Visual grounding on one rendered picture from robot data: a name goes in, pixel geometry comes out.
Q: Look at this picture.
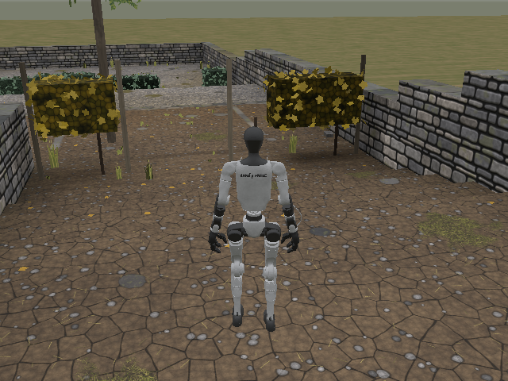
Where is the right robot hand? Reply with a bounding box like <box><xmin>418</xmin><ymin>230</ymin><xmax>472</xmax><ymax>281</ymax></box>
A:
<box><xmin>281</xmin><ymin>230</ymin><xmax>299</xmax><ymax>253</ymax></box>

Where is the robot right shin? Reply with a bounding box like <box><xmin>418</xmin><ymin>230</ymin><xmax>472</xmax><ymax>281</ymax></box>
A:
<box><xmin>264</xmin><ymin>267</ymin><xmax>277</xmax><ymax>321</ymax></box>

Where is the robot right forearm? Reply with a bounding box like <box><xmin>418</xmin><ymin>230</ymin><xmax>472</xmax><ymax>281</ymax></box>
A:
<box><xmin>282</xmin><ymin>194</ymin><xmax>298</xmax><ymax>233</ymax></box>

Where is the left robot hand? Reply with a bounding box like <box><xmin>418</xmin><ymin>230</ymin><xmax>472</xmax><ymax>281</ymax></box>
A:
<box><xmin>208</xmin><ymin>230</ymin><xmax>227</xmax><ymax>253</ymax></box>

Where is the robot right upper arm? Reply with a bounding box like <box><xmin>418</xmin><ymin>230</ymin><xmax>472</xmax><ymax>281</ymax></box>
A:
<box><xmin>271</xmin><ymin>161</ymin><xmax>290</xmax><ymax>206</ymax></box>

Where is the humanoid robot torso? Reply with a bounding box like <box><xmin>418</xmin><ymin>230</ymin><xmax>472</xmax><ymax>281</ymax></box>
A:
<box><xmin>235</xmin><ymin>157</ymin><xmax>272</xmax><ymax>238</ymax></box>

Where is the robot left forearm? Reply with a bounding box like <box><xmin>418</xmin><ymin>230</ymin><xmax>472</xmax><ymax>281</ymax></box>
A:
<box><xmin>210</xmin><ymin>194</ymin><xmax>225</xmax><ymax>233</ymax></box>

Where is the robot left upper arm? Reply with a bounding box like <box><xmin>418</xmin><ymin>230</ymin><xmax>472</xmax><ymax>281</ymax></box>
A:
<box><xmin>217</xmin><ymin>161</ymin><xmax>237</xmax><ymax>206</ymax></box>

